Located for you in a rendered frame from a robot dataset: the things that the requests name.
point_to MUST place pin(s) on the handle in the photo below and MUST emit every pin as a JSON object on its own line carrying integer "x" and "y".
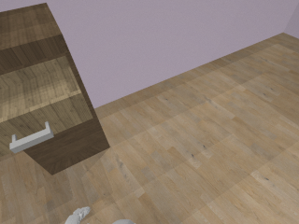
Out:
{"x": 30, "y": 140}

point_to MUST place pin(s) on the drawer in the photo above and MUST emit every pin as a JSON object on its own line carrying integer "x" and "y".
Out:
{"x": 43, "y": 92}

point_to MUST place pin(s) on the robot left hand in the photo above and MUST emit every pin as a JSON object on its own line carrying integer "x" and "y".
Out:
{"x": 78, "y": 215}

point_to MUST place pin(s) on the cabinet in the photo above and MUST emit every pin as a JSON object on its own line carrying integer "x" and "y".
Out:
{"x": 29, "y": 36}

